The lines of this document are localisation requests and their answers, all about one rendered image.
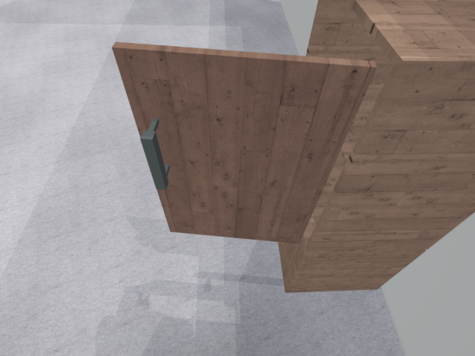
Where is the handle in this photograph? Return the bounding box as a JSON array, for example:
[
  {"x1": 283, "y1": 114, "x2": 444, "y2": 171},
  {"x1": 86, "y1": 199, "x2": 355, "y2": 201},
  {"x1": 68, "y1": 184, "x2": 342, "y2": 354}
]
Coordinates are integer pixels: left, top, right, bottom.
[{"x1": 140, "y1": 118, "x2": 170, "y2": 190}]

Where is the cupboard door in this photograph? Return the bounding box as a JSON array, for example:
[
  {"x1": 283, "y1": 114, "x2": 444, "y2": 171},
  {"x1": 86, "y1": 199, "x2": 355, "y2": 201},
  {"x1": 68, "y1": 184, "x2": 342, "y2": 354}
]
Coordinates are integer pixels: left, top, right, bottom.
[{"x1": 112, "y1": 42, "x2": 377, "y2": 244}]

